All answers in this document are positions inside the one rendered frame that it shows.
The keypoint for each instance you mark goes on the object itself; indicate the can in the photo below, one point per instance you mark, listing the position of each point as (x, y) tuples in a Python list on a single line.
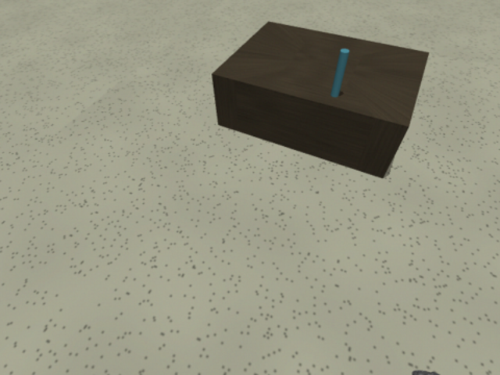
[(341, 64)]

